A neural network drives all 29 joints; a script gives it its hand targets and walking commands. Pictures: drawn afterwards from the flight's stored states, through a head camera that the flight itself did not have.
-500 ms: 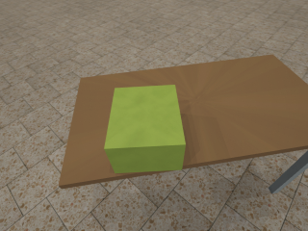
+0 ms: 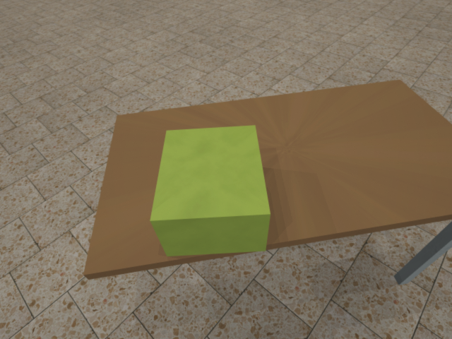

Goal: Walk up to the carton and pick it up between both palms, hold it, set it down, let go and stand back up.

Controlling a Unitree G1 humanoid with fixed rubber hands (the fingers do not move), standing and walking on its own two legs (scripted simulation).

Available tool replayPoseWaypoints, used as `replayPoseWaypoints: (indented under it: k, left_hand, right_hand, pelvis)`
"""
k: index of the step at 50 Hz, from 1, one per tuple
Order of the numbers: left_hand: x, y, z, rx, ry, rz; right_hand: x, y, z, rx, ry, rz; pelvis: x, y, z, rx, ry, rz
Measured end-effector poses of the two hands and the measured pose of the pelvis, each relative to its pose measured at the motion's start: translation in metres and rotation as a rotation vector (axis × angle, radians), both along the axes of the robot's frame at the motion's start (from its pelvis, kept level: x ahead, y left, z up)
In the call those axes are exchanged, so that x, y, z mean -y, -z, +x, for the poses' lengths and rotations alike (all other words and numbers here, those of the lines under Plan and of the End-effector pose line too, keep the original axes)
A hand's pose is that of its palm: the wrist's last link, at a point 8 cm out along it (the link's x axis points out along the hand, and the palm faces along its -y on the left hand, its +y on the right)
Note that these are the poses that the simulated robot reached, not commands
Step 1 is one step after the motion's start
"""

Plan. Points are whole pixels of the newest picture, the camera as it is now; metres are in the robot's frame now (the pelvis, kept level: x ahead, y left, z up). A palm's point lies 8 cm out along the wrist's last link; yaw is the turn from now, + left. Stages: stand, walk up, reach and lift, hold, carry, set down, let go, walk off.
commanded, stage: stand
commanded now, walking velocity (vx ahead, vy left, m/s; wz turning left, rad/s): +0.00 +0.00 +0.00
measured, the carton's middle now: (213, 187) +0.47 +0.06 -0.04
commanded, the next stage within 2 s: walk up in 0.16 s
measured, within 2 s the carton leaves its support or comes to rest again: neither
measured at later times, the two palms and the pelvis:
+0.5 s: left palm out of the picture -0.03 +0.22 -0.15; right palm out of the picture -0.04 -0.21 -0.16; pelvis +0.01 +0.01 -0.01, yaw +2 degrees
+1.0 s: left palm out of the picture +0.04 +0.27 -0.17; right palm out of the picture +0.14 -0.20 -0.16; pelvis +0.08 +0.04 -0.03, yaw +3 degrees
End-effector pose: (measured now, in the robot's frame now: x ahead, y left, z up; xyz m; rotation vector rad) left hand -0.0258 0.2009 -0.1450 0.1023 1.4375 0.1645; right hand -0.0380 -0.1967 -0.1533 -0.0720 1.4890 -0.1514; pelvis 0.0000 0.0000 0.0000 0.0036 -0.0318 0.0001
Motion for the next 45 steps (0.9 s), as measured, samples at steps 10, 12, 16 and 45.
replayPoseWaypoints:
  k: [10,12,16,45]
  left_hand:
    - [0.000,-0.001,-0.002,-0.005,0.000,0.005]
    - [0.000,-0.001,-0.003,-0.007,0.001,0.006]
    - [0.000,-0.001,-0.002,-0.007,0.003,0.008]
    - [-0.062,0.008,0.089,0.126,0.027,0.091]
  right_hand:
    - [0.003,0.000,-0.001,-0.003,0.001,-0.001]
    - [0.003,0.000,-0.001,-0.003,0.002,-0.001]
    - [0.003,0.000,-0.002,-0.008,0.004,0.000]
    - [0.013,0.009,0.104,0.081,-0.174,-0.089]
  pelvis:
    - [0.002,0.000,0.001,0.000,0.001,0.000]
    - [0.003,0.000,0.001,0.001,0.001,-0.001]
    - [0.003,0.000,0.001,0.002,0.001,-0.001]
    - [-0.026,0.021,0.067,-0.007,-0.067,-0.015]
